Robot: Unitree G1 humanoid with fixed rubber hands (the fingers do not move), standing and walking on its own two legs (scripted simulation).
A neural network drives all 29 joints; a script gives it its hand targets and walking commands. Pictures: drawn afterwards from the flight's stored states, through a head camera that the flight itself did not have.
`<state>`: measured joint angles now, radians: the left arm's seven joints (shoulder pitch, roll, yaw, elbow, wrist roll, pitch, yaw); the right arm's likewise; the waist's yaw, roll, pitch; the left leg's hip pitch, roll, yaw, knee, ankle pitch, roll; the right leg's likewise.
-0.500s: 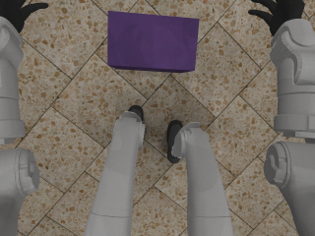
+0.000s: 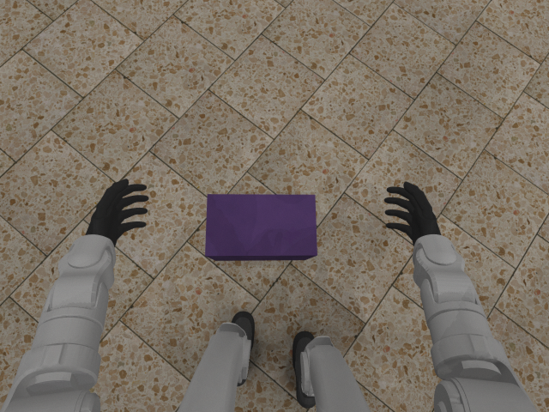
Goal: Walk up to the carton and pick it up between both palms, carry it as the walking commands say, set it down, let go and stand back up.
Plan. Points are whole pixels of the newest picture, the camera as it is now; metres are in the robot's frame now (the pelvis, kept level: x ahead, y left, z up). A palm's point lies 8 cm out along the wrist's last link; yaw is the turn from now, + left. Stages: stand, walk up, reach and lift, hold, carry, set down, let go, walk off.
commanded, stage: let go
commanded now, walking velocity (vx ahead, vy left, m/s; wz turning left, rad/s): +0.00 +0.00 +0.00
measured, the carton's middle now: (261, 230) +0.43 +0.04 -0.59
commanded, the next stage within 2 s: stand in 0.94 s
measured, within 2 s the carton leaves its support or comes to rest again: neither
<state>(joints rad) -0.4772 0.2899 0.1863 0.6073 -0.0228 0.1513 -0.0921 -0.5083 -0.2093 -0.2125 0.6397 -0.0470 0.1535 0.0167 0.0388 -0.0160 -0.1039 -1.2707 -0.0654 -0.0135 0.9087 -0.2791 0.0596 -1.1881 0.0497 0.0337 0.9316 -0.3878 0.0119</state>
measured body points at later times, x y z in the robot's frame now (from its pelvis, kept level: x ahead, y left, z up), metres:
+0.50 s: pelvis +0.05 -0.05 +0.07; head +0.10 -0.05 +0.52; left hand +0.21 +0.18 -0.01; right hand +0.22 -0.27 -0.02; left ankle +0.05 +0.08 -0.66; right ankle +0.00 -0.13 -0.66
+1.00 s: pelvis +0.04 -0.02 +0.07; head +0.04 -0.02 +0.52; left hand +0.20 +0.22 +0.00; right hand +0.20 -0.24 -0.02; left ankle +0.05 +0.08 -0.66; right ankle +0.00 -0.13 -0.66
